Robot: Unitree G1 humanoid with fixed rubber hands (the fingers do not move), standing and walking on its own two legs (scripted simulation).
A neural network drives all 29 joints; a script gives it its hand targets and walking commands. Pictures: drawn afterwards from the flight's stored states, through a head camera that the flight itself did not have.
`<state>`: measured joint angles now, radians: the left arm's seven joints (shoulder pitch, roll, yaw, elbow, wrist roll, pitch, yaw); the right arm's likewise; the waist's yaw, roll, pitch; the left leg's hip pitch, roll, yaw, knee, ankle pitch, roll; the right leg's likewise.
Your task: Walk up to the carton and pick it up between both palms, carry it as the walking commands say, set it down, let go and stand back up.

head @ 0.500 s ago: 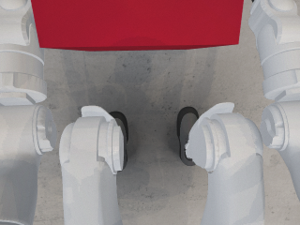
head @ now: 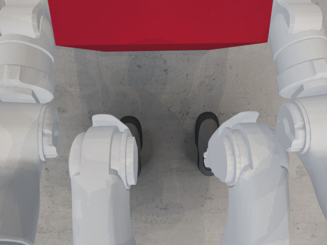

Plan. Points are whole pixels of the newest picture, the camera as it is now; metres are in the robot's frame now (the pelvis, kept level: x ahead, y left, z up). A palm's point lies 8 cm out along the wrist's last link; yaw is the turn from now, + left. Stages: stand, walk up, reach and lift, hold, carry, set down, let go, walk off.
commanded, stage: reach and lift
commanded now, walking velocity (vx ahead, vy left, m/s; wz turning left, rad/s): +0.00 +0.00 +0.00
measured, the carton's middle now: out of the picture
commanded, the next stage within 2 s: none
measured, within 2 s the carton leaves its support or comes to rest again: leaves its support in 0.38 s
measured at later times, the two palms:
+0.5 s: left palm out of the picture +0.56 +0.22 -0.16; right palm out of the picture +0.56 -0.16 -0.17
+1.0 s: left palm out of the picture +0.56 +0.23 -0.09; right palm out of the picture +0.56 -0.15 -0.10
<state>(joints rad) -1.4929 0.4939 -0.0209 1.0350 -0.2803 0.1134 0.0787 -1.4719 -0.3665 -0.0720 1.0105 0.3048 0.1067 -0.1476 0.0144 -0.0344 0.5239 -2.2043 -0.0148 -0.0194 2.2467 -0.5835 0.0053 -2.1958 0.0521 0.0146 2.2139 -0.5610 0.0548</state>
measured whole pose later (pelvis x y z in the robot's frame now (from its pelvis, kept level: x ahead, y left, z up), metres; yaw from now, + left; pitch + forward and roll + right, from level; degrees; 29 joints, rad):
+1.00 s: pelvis -0.02 +0.00 +0.02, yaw +1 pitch +27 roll -2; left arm -1.55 0.47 0.11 0.98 -0.22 0.29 0.04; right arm -1.47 -0.33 -0.24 0.88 0.19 0.30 -0.11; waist 0.01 -0.01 0.52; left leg -2.10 -0.06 -0.03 2.17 -0.54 -0.01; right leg -2.08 0.06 0.03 2.14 -0.54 0.07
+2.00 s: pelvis -0.04 +0.00 +0.11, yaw +2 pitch +26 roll -3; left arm -1.45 0.38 0.25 0.67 -0.09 0.49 0.02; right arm -1.36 -0.27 -0.41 0.53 0.06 0.52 -0.05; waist 0.00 0.02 0.53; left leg -1.88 -0.10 -0.06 1.85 -0.43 -0.02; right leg -1.84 0.06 0.04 1.82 -0.44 0.08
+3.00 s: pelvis -0.04 +0.00 +0.22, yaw +3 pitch +17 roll -2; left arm -1.26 0.32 0.28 0.65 -0.05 0.49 -0.02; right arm -1.17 -0.20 -0.39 0.51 0.00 0.51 -0.02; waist -0.01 0.03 0.52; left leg -1.41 -0.11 -0.10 1.50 -0.37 -0.03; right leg -1.39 0.07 0.06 1.47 -0.38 0.07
